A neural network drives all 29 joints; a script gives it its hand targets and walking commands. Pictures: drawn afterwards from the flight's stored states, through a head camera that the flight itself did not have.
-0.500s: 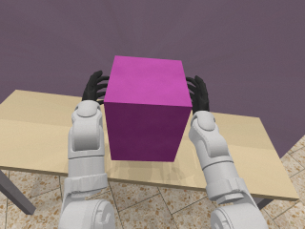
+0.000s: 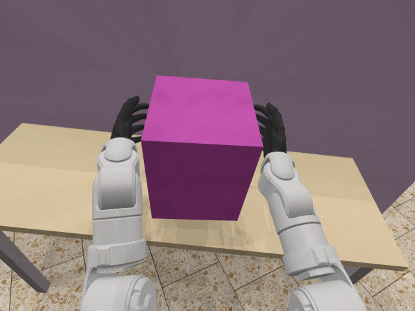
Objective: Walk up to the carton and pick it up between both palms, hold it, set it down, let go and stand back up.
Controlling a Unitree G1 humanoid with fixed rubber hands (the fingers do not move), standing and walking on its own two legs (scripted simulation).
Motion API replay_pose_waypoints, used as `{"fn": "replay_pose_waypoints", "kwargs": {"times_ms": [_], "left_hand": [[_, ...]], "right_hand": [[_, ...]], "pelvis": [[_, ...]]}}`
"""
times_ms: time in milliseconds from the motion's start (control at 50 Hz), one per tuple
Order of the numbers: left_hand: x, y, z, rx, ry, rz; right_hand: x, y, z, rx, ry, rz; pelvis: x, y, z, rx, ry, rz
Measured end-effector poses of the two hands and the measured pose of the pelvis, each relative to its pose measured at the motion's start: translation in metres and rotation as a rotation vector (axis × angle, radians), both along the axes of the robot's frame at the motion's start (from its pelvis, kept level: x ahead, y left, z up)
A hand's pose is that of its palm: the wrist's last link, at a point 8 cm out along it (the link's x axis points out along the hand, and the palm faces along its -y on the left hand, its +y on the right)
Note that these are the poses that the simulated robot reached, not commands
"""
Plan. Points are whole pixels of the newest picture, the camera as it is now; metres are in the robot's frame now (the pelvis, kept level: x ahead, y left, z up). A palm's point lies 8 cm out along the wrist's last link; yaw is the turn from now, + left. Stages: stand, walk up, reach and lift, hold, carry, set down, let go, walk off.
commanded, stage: hold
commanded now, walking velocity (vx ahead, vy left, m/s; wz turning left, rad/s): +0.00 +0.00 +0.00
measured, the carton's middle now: (198, 151) +0.38 +0.01 +0.14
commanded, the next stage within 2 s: set down in 0.66 s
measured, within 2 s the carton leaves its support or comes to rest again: neither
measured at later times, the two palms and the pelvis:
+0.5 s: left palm (122, 138) +0.36 +0.14 +0.18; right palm (269, 145) +0.36 -0.12 +0.18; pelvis +0.00 +0.00 +0.00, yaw +1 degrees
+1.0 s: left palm (120, 150) +0.35 +0.15 +0.16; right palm (265, 147) +0.36 -0.12 +0.16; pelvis +0.01 +0.00 +0.00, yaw +0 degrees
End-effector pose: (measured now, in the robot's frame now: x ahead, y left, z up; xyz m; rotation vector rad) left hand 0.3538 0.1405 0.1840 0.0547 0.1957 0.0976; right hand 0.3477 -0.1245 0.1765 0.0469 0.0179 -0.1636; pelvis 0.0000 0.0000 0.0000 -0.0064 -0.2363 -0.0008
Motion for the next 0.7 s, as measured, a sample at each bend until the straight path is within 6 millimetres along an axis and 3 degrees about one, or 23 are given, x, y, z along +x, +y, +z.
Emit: {"fn": "replay_pose_waypoints", "kwargs": {"times_ms": [360, 700], "left_hand": [[0.005, 0.002, -0.003, -0.008, 0.012, 0.008], [0.004, 0.005, -0.001, -0.009, -0.009, 0.007]], "right_hand": [[0.006, 0.002, -0.001, -0.007, 0.011, 0.005], [0.007, 0.005, 0.005, -0.007, -0.009, 0.008]], "pelvis": [[-0.004, -0.005, 0.001, 0.003, 0.022, 0.006], [0.008, 0.0, 0.0, -0.004, 0.012, 0.011]]}}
